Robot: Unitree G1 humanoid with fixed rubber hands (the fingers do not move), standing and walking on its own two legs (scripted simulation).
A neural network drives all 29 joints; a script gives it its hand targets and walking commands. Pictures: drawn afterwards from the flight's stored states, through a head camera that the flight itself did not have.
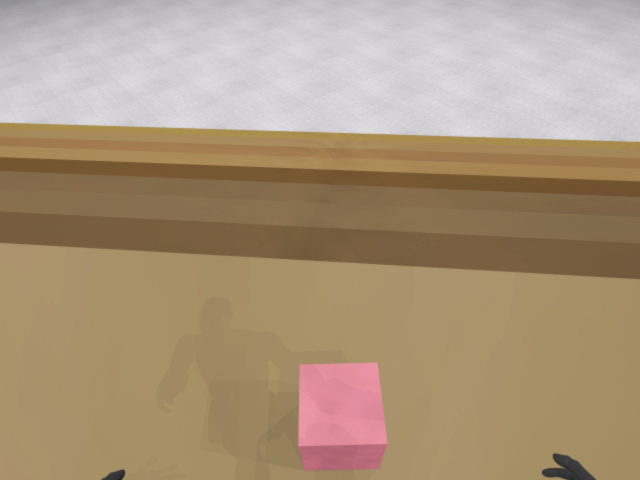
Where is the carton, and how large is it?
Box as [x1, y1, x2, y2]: [298, 363, 387, 470]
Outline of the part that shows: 377,363 300,365 298,446 304,470 378,467 387,443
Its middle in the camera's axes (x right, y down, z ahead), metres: +0.06 +0.50 +1.07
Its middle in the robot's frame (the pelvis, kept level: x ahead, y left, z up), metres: +0.40 -0.02 -0.66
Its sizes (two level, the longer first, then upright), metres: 0.210 0.200 0.250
